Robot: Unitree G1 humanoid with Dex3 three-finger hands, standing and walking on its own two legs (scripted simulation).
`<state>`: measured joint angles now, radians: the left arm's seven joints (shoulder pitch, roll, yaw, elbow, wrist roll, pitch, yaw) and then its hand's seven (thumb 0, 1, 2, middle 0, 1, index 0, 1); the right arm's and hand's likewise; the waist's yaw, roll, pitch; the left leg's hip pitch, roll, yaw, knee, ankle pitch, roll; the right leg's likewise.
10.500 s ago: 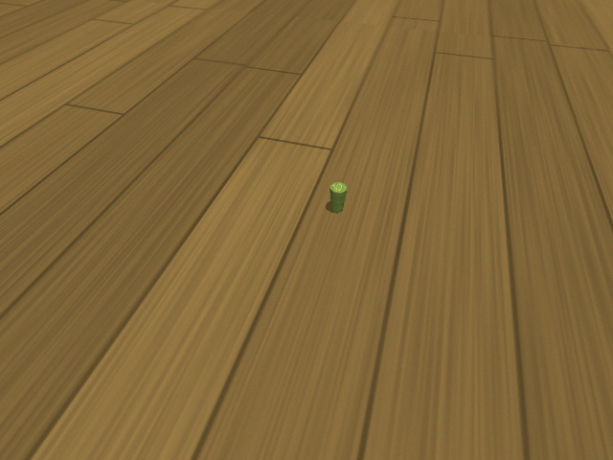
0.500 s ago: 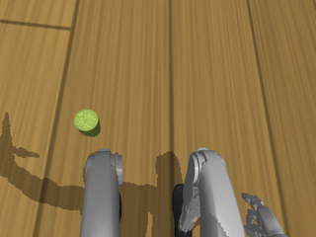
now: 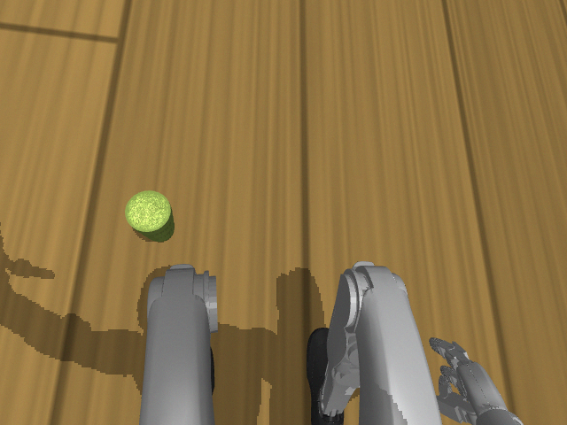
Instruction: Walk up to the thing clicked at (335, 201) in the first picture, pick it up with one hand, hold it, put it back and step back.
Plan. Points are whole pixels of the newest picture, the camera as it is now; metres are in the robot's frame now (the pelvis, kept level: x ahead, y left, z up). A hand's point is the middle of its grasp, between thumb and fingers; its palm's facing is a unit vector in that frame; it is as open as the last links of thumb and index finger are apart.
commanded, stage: approach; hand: left
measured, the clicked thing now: (155, 221) +0.44 +0.24 -0.30
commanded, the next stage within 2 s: close in in 0.42 s
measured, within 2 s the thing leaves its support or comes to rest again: neither
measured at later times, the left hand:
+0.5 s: hand (63, 225) +0.39 +0.35 -0.19, palm faces +0.16 -0.99 +0.02, open 17.5 cm
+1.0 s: hand (128, 231) +0.40 +0.27 -0.24, palm faces +0.18 -0.98 +0.02, open 17.7 cm
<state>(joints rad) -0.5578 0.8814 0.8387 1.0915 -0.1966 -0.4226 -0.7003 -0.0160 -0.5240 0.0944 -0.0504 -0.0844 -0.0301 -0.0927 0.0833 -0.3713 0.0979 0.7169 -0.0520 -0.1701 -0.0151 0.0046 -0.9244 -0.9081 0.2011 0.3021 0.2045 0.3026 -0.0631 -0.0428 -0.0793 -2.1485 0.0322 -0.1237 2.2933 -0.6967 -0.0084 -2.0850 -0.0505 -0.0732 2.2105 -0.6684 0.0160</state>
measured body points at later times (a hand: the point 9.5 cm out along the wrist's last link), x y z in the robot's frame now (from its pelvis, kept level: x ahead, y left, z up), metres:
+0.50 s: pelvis -0.01 +0.01 -0.07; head +0.23 +0.14 +0.29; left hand +0.38 +0.40 -0.19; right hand +0.17 -0.26 -0.13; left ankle +0.08 +0.13 -0.34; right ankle +0.11 -0.13 -0.34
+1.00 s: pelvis -0.02 +0.02 -0.09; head +0.20 +0.16 +0.26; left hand +0.39 +0.32 -0.24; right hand +0.13 -0.25 -0.12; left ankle +0.08 +0.13 -0.34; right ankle +0.10 -0.13 -0.34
